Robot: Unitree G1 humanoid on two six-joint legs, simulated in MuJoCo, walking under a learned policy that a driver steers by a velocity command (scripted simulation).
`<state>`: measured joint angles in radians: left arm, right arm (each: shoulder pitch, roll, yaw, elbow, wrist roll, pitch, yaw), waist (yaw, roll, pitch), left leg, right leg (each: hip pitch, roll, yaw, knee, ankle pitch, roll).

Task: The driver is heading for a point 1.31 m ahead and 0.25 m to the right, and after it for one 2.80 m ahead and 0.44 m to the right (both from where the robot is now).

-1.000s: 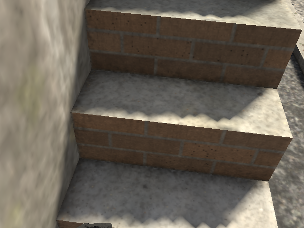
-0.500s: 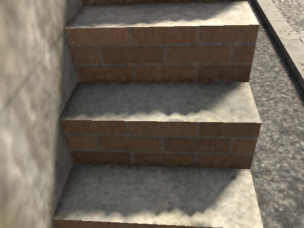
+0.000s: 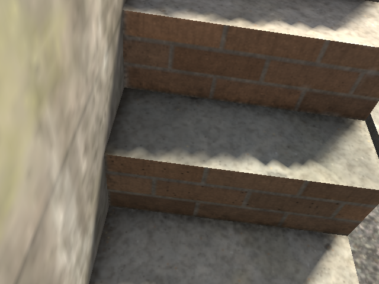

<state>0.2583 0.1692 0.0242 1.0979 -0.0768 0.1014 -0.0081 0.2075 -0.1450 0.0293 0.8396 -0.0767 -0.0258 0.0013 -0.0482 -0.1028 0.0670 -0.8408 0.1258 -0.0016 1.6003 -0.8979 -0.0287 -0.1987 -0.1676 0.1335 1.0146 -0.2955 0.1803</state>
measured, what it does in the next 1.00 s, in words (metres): goes down, backwards: right foot 0.22 m lower, then left foot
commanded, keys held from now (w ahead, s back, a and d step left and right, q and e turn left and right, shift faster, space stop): no key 1.00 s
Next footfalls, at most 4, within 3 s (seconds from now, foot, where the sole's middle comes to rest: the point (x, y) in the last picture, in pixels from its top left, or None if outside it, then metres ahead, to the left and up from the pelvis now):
0.52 right None -0.06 -0.27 -0.80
0.72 left None -0.19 0.00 -0.80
1.22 left None -0.29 0.16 -1.01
1.34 right None -0.23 -0.15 -0.77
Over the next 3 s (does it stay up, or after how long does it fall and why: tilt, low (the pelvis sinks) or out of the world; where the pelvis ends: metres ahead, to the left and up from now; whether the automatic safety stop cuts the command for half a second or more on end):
stays up -0.28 -0.16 -0.23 its command is cut before an obstacle after 1.2 s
